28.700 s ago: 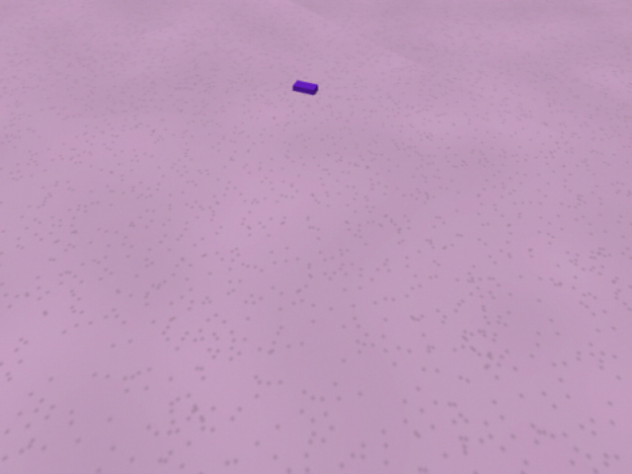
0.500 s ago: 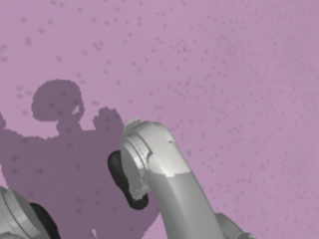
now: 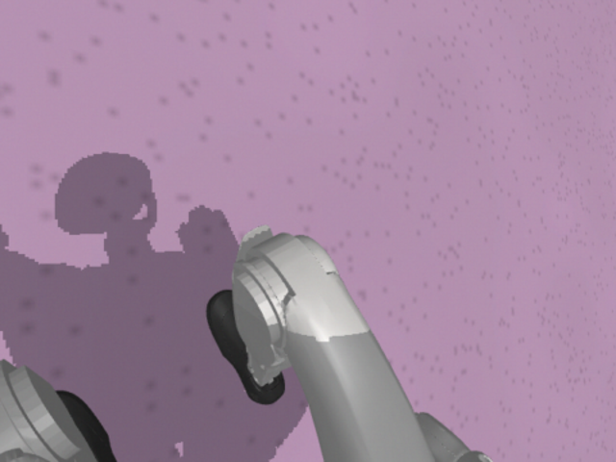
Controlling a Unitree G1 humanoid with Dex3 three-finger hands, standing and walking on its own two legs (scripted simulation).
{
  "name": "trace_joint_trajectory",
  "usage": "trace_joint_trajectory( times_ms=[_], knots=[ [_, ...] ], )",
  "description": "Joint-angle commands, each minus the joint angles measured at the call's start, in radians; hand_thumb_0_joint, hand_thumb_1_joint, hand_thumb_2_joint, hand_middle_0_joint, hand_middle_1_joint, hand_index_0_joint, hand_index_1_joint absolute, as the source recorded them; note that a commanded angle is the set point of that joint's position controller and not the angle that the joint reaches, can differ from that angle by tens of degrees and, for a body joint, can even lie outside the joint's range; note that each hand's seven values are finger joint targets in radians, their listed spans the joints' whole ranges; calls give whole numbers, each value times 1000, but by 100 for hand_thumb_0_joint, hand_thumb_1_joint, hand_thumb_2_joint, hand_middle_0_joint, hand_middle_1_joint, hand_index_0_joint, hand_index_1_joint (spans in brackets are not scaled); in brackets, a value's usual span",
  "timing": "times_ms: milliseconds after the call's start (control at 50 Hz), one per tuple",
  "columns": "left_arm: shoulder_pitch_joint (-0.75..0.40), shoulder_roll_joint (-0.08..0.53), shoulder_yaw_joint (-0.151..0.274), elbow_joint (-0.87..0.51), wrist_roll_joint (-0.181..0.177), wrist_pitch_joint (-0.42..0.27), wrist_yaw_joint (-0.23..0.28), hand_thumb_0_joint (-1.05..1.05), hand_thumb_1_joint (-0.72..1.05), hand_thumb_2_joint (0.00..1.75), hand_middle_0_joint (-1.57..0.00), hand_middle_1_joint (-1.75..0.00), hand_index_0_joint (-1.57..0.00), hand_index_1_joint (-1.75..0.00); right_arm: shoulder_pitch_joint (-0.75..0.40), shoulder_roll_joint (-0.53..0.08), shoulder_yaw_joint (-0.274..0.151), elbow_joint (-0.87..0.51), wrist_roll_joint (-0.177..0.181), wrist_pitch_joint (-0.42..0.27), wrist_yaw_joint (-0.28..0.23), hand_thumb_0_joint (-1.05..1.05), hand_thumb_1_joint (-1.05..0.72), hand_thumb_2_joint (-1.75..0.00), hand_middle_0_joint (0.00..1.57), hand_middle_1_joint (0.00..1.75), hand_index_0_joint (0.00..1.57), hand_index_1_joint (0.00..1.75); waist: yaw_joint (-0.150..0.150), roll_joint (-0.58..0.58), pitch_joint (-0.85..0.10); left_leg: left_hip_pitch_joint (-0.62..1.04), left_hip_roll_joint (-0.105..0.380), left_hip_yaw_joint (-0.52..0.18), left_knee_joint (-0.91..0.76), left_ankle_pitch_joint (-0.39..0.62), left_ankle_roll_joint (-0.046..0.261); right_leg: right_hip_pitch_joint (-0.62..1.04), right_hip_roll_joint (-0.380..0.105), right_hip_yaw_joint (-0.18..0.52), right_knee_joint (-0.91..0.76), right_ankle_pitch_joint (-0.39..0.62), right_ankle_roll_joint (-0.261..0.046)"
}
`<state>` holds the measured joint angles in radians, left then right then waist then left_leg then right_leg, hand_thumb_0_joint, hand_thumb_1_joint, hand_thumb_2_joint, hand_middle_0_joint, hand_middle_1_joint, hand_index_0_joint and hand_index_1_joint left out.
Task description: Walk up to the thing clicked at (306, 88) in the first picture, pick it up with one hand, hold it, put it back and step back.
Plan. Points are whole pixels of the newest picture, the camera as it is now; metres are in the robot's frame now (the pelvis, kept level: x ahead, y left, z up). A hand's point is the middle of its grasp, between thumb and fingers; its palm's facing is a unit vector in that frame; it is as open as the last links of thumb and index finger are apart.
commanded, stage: withdraw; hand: left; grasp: from above
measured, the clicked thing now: out of the picture +0.50 +0.34 -0.30
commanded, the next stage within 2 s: home in 0.80 s
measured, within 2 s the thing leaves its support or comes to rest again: neither
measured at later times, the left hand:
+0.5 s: hand out of the picture +0.49 +0.35 -0.07, palm faces -0.41 -0.11 -0.90, open 14.0 cm
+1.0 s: hand out of the picture +0.50 +0.34 -0.13, palm faces -0.35 -0.09 -0.93, open 13.5 cm
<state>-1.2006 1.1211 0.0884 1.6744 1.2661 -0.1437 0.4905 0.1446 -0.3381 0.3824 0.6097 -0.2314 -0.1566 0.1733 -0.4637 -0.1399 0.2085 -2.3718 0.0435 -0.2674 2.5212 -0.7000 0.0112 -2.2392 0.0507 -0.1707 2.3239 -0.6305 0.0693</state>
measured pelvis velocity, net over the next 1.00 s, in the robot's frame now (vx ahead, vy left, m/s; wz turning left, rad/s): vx -0.01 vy -0.01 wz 0.11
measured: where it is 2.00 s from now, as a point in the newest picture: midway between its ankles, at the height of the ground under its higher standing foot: (185, 418)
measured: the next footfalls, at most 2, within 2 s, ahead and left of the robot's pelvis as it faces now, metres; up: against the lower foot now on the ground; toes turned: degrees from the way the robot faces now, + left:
none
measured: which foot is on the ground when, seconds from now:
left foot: down 0.00-1.00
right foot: down 0.00-1.00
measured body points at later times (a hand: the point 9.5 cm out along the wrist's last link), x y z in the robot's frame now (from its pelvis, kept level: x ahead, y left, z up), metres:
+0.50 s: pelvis +0.00 -0.01 +0.04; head +0.23 +0.10 +0.41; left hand +0.51 +0.35 -0.02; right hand +0.08 -0.27 -0.04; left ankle +0.06 +0.13 -0.28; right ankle +0.12 -0.12 -0.28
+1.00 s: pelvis -0.01 -0.01 +0.01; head +0.25 +0.09 +0.37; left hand +0.51 +0.34 -0.08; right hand +0.03 -0.27 -0.07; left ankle +0.06 +0.13 -0.28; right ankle +0.12 -0.12 -0.28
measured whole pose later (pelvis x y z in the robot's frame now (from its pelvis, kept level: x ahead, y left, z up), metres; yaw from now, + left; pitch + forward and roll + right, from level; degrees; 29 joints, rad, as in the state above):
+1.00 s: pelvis -0.01 -0.01 +0.01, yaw +6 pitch +33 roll -10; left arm -1.15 0.89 0.06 1.34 1.24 -0.11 0.26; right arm 0.25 -0.29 0.19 0.62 -0.14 0.01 0.10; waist -0.34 -0.03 0.05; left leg -2.38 0.02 -0.16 2.42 -0.63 0.00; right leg -2.29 0.01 -0.09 2.31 -0.61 0.04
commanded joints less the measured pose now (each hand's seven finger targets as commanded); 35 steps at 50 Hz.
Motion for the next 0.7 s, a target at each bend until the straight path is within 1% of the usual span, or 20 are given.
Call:
trace_joint_trajectory(
  times_ms=[0,40,80,100,120,140,200,220,240,280,300,320,340,380,460,500,540,580,620,680],
  knots=[
    [-322,268,51,-292,2,1,25,0,-56,101,-7,-103,-7,-103,224,-358,-130,32,4,10,-6,0,-91,-90,20,30,20,30,-23,732,-737,617,39,89,-244,301,-28,341,21,-105,-172,288,-100],
    [-261,227,44,-277,0,16,8,0,-57,102,-7,-102,-6,-103,225,-342,-142,29,3,18,4,0,-91,-91,20,30,20,30,-16,724,-759,607,34,100,-257,289,-25,367,28,-104,-181,282,-100],
    [-278,241,83,-401,0,29,-7,0,-57,103,-7,-102,-6,-103,244,-328,-167,20,15,29,10,0,-91,-91,20,30,20,30,22,755,-833,621,26,109,-269,307,-26,375,23,-96,-183,293,-108],
    [-238,225,80,-427,-8,45,-22,0,-58,103,-7,-102,-5,-104,243,-329,-192,14,18,35,13,0,-91,-91,20,30,20,30,48,775,-892,644,26,121,-275,317,-23,405,27,-88,-184,297,-107],
    [-247,157,45,-490,-22,54,-45,0,-59,104,-7,-102,-5,-104,229,-319,-208,0,27,40,20,0,-91,-91,20,30,20,30,61,792,-927,659,20,128,-279,339,-25,385,24,-83,-190,307,-112],
    [-227,95,10,-495,-35,65,-72,0,-58,104,-7,-102,-5,-104,224,-306,-220,-1,42,44,26,0,-91,-91,20,30,20,30,67,778,-921,655,18,130,-287,338,-23,359,23,-79,-191,301,-113],
    [-164,67,14,-478,-52,108,-135,0,-56,103,-7,-103,-5,-104,268,-300,-260,22,71,77,30,0,-90,-90,20,30,20,30,87,682,-884,555,4,147,-310,304,-7,354,25,-63,-207,293,-108],
    [-143,71,40,-481,-57,119,-153,0,-55,102,-7,-102,-6,-103,293,-305,-277,33,72,93,29,0,-90,-90,20,30,20,30,88,658,-858,538,0,154,-321,296,-8,357,20,-59,-221,283,-112],
    [-140,-20,-11,-490,-72,132,-186,0,-54,102,-7,-102,-6,-103,286,-291,-285,10,80,105,29,0,-90,-90,20,30,20,30,85,602,-854,545,-2,152,-341,276,-3,357,23,-56,-239,265,-113],
    [-226,-117,-84,-572,-99,138,-253,0,-54,103,-8,-103,-7,-104,273,-277,-300,-6,101,128,20,0,-90,-90,20,30,20,30,76,585,-853,569,-7,149,-379,228,-2,328,20,-48,-270,220,-119],
    [-237,-70,-63,-615,-107,138,-279,0,-55,103,-8,-103,-6,-104,275,-282,-309,-6,107,136,12,0,-91,-91,20,30,20,30,83,581,-859,567,-10,151,-392,209,0,343,16,-40,-277,203,-119],
    [-260,-64,-63,-635,-109,139,-300,0,-54,103,-8,-103,-6,-104,296,-289,-319,-3,115,149,1,0,-91,-91,20,30,20,30,91,583,-867,585,-17,153,-402,222,-5,340,7,-33,-283,212,-121],
    [-219,-75,-67,-602,-103,144,-322,0,-53,102,-8,-102,-7,-103,289,-281,-326,-2,117,162,-7,0,-90,-90,20,30,20,30,98,563,-875,596,-17,153,-409,231,-7,345,8,-31,-283,211,-124],
    [-267,-151,-100,-599,-114,137,-354,0,-51,101,-10,-99,-8,-101,301,-263,-330,-7,121,184,-24,0,-90,-90,20,30,20,30,66,507,-840,581,-24,153,-420,220,-4,338,4,-26,-310,197,-127],
    [-297,-130,-110,-534,-113,111,-388,0,-49,100,-11,-99,-10,-100,279,-240,-318,-9,118,210,-63,0,-90,-90,20,30,20,30,62,410,-763,490,-34,188,-410,152,14,357,2,-1,-356,125,-123],
    [-327,-105,-111,-525,-105,89,-394,0,-47,98,-14,-98,-12,-99,256,-223,-304,-21,114,212,-77,0,-90,-90,20,30,20,30,72,411,-762,477,-35,199,-415,135,14,372,2,10,-356,101,-121],
    [-283,-89,-109,-443,-88,73,-394,0,-48,98,-14,-97,-12,-99,254,-227,-297,-16,110,217,-88,0,-90,-90,20,30,20,30,77,379,-738,460,-35,201,-408,120,17,370,3,12,-358,79,-120],
    [-323,-75,-107,-436,-82,49,-383,0,-47,97,-14,-97,-13,-98,256,-216,-282,-16,104,221,-96,0,-90,-90,20,30,20,30,75,395,-779,458,-32,201,-402,124,18,390,5,20,-344,89,-113],
    [-319,-67,-108,-398,-70,30,-357,0,-46,97,-15,-96,-14,-97,238,-218,-270,-28,101,216,-103,0,-90,-90,20,30,20,30,88,420,-785,455,-32,201,-394,123,15,375,5,23,-325,81,-116],
    [-318,-46,-97,-358,-50,3,-313,0,-45,95,-15,-95,-14,-95,247,-239,-257,-18,96,208,-103,0,-90,-90,20,30,20,30,77,426,-788,460,-32,195,-378,148,16,355,2,-1,-300,121,-110]
  ],
)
